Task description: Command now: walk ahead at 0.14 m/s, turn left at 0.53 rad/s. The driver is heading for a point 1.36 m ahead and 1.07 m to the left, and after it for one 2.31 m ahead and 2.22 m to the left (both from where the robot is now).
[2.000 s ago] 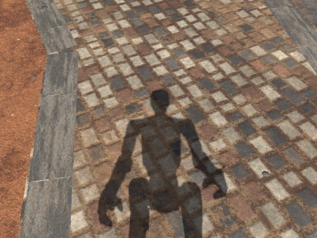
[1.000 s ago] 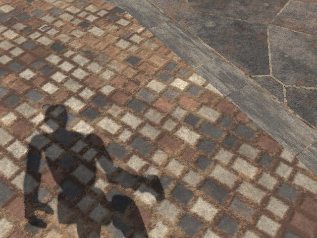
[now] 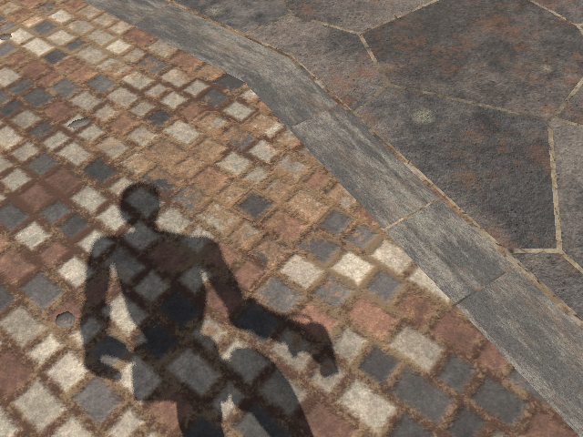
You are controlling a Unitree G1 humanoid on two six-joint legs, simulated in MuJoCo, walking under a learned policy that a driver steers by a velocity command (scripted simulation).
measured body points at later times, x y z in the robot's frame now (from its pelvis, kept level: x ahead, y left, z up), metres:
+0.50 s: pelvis +0.12 +0.04 +0.00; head +0.14 +0.06 +0.45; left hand +0.19 +0.33 -0.11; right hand +0.26 -0.22 -0.11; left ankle +0.09 +0.10 -0.75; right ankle +0.24 -0.10 -0.70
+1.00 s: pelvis +0.34 +0.08 +0.00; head +0.37 +0.09 +0.44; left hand +0.19 +0.31 -0.12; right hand +0.64 -0.02 -0.11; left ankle +0.37 +0.25 -0.68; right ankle +0.31 -0.05 -0.75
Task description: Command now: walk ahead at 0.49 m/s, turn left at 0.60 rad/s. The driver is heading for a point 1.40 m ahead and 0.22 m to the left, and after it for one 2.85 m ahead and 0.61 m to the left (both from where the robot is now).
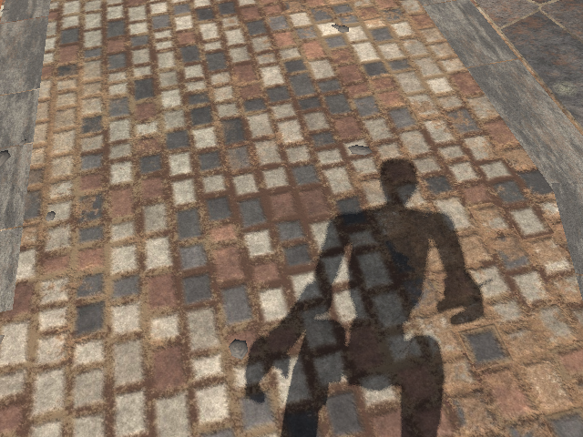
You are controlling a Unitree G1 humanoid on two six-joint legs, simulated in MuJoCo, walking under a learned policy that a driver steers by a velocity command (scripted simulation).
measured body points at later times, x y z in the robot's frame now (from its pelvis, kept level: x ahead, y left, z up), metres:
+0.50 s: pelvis +0.26 +0.06 +0.00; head +0.30 +0.09 +0.45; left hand +0.36 +0.35 -0.11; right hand +0.38 -0.21 -0.12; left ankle +0.21 +0.09 -0.74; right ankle +0.44 -0.07 -0.67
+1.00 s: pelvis +0.39 +0.06 -0.01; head +0.41 +0.06 +0.44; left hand +0.36 +0.33 -0.13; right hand +0.58 -0.14 -0.15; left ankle +0.32 +0.17 -0.73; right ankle +0.49 +0.02 -0.74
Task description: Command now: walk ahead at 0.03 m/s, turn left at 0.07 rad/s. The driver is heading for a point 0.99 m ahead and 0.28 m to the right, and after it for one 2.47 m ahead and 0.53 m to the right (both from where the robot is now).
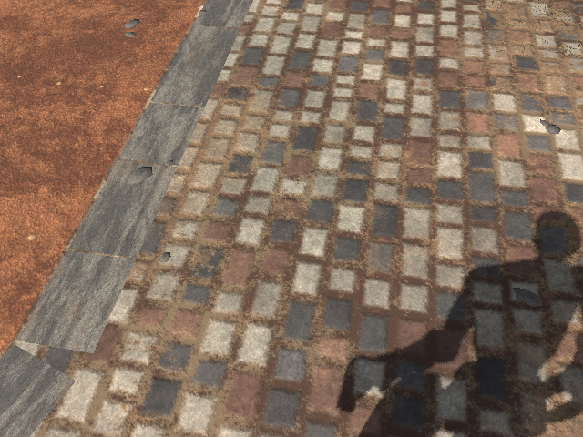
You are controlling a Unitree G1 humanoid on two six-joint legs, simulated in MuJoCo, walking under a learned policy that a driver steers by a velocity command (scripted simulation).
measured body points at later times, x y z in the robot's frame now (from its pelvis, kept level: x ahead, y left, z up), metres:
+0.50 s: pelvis +0.03 +0.02 +0.01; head +0.03 +0.02 +0.46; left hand +0.06 +0.27 -0.14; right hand +0.05 -0.22 -0.15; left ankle -0.01 +0.12 -0.74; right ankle +0.07 -0.08 -0.74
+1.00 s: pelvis +0.13 -0.02 -0.01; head +0.13 -0.04 +0.44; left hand +0.17 +0.24 -0.14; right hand +0.05 -0.26 -0.17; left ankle +0.00 +0.11 -0.70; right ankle +0.13 -0.09 -0.74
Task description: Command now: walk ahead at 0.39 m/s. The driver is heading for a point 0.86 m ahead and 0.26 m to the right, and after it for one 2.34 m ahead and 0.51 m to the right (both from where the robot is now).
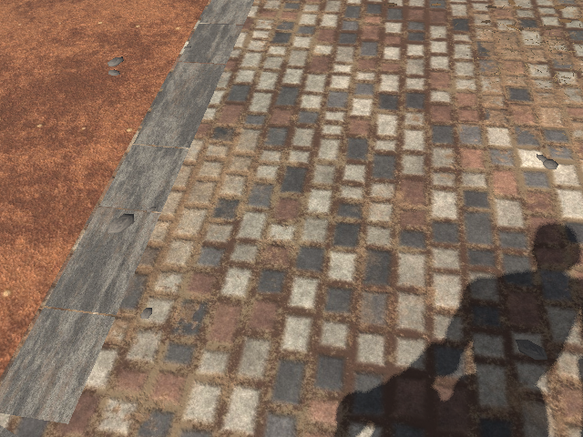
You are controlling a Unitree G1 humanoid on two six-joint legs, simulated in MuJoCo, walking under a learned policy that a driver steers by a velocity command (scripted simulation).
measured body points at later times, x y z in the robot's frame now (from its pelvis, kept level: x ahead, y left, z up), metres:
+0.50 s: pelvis +0.26 +0.01 -0.01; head +0.30 +0.01 +0.44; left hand +0.20 +0.24 -0.16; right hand +0.40 -0.24 -0.13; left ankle +0.35 +0.07 -0.73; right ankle +0.07 -0.08 -0.65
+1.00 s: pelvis +0.53 -0.07 -0.02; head +0.56 -0.09 +0.43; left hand +0.78 +0.08 -0.13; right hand +0.40 -0.29 -0.16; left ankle +0.38 +0.08 -0.67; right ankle +0.59 -0.15 -0.73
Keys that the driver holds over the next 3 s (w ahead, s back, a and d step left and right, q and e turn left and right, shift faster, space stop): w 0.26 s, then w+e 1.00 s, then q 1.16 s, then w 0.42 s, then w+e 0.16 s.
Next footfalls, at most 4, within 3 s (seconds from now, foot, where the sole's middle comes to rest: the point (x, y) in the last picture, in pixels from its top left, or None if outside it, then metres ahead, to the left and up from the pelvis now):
0.42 left None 0.39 0.07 -0.77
0.96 right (389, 388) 0.63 -0.16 -0.77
1.46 left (385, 272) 0.97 -0.19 -0.77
2.02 right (442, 311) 0.84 -0.33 -0.77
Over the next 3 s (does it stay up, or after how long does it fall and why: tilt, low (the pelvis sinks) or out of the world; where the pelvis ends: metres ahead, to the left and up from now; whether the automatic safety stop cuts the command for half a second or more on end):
stays up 1.00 -0.20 -0.01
